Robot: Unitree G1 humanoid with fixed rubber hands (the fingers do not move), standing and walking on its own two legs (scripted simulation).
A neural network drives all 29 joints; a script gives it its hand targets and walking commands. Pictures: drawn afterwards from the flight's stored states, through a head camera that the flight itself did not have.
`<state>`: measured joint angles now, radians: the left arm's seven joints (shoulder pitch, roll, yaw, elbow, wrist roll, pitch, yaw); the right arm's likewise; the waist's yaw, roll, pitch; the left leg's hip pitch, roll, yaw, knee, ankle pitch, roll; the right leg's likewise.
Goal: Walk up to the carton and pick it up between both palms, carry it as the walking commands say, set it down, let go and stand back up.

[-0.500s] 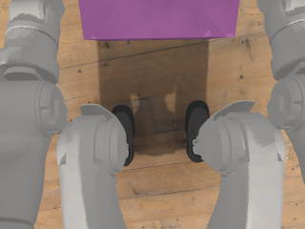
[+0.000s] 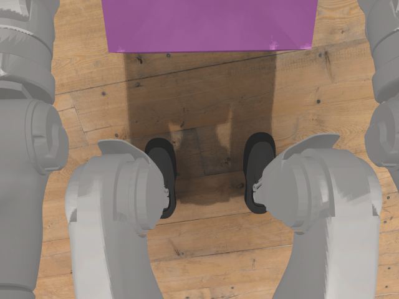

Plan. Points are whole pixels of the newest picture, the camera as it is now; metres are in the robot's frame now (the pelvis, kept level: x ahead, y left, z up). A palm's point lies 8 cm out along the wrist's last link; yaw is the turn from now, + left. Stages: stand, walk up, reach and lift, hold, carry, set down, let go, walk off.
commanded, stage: set down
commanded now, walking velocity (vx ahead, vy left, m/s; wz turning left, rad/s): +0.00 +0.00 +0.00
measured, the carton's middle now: out of the picture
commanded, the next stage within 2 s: let go in 1.52 s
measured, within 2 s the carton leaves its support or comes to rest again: neither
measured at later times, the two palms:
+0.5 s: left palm out of the picture +0.57 +0.23 -0.05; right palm out of the picture +0.57 -0.22 -0.05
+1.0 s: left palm out of the picture +0.58 +0.24 +0.09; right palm out of the picture +0.57 -0.24 +0.09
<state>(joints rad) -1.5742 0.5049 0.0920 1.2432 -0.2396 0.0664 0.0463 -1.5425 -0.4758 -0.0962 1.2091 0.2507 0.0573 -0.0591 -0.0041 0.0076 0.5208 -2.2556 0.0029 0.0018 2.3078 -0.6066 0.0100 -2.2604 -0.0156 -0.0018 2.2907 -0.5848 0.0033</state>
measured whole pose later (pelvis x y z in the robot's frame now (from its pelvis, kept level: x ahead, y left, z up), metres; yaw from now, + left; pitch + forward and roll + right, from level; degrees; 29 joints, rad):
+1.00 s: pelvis +0.01 -0.01 +0.18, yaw +0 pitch +47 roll +0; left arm -1.34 0.50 0.26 0.92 -0.11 0.28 -0.05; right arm -1.31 -0.45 -0.24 0.85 0.13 0.29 0.02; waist -0.01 0.00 0.04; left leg -1.99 -0.02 -0.02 1.65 -0.48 -0.01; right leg -2.00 0.01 0.00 1.64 -0.47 0.00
